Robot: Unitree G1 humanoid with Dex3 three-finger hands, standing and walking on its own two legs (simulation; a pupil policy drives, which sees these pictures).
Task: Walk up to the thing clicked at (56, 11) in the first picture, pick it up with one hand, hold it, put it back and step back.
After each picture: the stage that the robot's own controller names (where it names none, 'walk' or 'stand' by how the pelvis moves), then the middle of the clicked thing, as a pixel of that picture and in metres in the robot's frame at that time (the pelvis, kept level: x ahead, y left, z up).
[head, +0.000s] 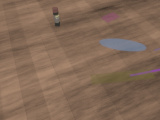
stand; (56, 17) +1.80 +0.30 -0.65
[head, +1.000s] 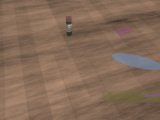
walk; (68, 26) +1.68 +0.12 -0.63
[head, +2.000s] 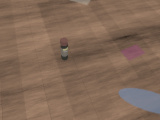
walk; (64, 49) +1.11 +0.13 -0.64
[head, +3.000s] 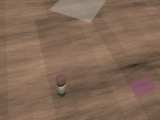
walk; (61, 86) +0.71 +0.13 -0.64
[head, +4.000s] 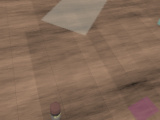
stand; (55, 114) +0.49 +0.12 -0.65
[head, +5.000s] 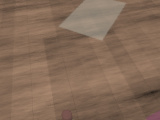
stand; out of the picture +0.46 +0.13 -0.65
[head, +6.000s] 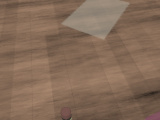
stand; (66, 118) +0.47 +0.12 -0.65
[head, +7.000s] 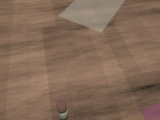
stand; (62, 111) +0.48 +0.13 -0.64
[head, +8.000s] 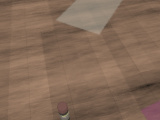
stand; (64, 113) +0.49 +0.15 -0.65
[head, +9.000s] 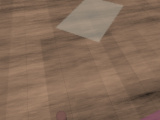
stand; out of the picture +0.46 +0.15 -0.66
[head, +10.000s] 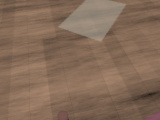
stand; out of the picture +0.46 +0.15 -0.66
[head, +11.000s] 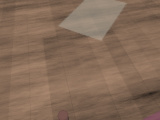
stand; out of the picture +0.45 +0.15 -0.66
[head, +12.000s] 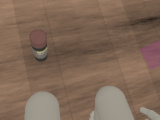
go down; (39, 47) +0.53 +0.15 -0.33
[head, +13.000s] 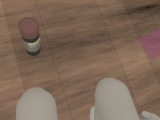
approach; (31, 39) +0.55 +0.16 -0.26
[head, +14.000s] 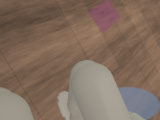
close in; out of the picture +0.54 +0.22 -0.17
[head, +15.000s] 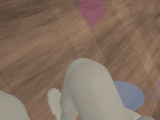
close; out of the picture +0.53 +0.24 -0.17
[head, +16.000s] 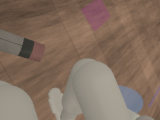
lift; (7, 42) +0.47 +0.08 -0.26
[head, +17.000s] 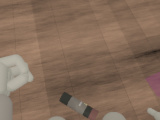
lift; (78, 106) +0.38 +0.01 -0.55
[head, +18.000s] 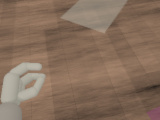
hold; out of the picture +0.31 +0.03 -0.69
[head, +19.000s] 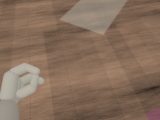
crouch; out of the picture +0.27 +0.05 -0.70
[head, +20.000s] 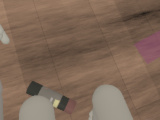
crouch; (51, 97) +0.33 +0.08 -0.42
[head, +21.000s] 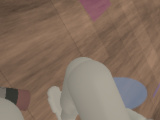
lower; out of the picture +0.30 +0.13 -0.27
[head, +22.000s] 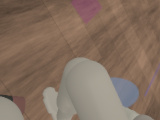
lower; out of the picture +0.29 +0.13 -0.27
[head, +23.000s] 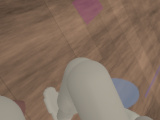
lower; out of the picture +0.27 +0.14 -0.27
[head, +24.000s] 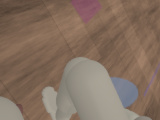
lower; out of the picture +0.26 +0.14 -0.27
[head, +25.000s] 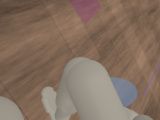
loosen; out of the picture +0.25 +0.15 -0.28
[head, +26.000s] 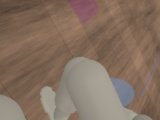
open; out of the picture +0.25 +0.15 -0.28
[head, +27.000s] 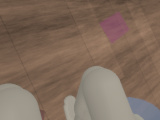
stand; (7, 111) +0.25 +0.13 -0.29
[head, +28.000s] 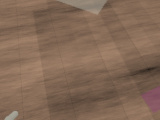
stand; out of the picture +0.20 +0.11 -0.63
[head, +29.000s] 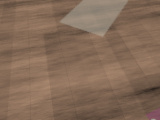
stand; out of the picture +0.18 +0.12 -0.69
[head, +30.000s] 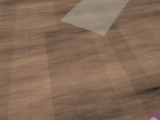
stand; out of the picture +0.17 +0.12 -0.69
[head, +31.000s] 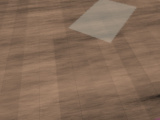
stand; out of the picture +0.19 +0.11 -0.74
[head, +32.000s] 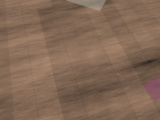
walk; out of the picture +0.25 +0.04 -0.72
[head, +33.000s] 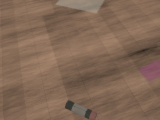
walk; (80, 110) +0.51 +0.07 -0.73
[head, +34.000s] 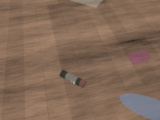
stand; (72, 78) +0.85 +0.08 -0.72
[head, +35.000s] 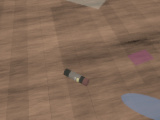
stand; (76, 77) +0.89 +0.07 -0.74
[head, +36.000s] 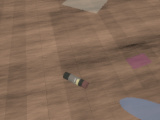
stand; (75, 80) +0.90 +0.07 -0.75
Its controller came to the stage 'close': yes
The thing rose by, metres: 0.00
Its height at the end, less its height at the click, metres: -0.09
